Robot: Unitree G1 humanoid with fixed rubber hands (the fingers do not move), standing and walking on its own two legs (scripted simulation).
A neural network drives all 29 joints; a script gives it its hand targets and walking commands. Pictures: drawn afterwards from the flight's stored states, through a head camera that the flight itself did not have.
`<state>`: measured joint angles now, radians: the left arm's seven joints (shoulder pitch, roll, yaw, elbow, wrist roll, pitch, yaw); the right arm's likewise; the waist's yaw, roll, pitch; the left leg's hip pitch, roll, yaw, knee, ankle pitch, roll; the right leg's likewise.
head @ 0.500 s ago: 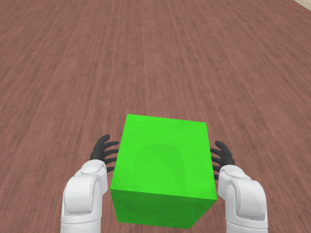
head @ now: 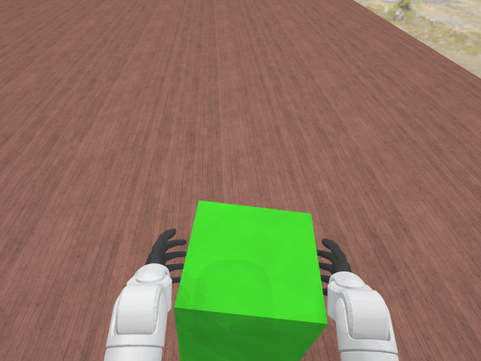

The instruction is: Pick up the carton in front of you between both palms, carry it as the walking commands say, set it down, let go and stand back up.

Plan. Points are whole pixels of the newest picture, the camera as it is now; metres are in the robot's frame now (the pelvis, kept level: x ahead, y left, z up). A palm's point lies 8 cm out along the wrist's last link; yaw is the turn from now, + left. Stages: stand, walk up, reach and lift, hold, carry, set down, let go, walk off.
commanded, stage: carry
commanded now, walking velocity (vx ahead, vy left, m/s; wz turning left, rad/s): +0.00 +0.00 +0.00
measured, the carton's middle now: (244, 290) +0.30 +0.00 -0.05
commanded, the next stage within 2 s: hold in 1.26 s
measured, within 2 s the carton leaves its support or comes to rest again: neither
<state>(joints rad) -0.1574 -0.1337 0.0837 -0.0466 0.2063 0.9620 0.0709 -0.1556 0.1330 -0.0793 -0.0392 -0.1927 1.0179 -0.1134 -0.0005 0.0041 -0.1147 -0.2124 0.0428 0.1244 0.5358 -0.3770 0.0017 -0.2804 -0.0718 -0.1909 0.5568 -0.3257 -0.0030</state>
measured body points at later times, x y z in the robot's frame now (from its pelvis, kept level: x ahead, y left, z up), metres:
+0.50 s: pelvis -0.03 +0.00 +0.00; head -0.05 +0.00 +0.45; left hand +0.27 +0.15 +0.04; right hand +0.27 -0.15 +0.03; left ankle -0.06 +0.10 -0.73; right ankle -0.02 -0.11 -0.73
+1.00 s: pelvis -0.05 +0.00 +0.00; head -0.07 +0.00 +0.45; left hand +0.25 +0.15 +0.04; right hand +0.25 -0.15 +0.03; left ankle -0.06 +0.10 -0.73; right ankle -0.02 -0.11 -0.73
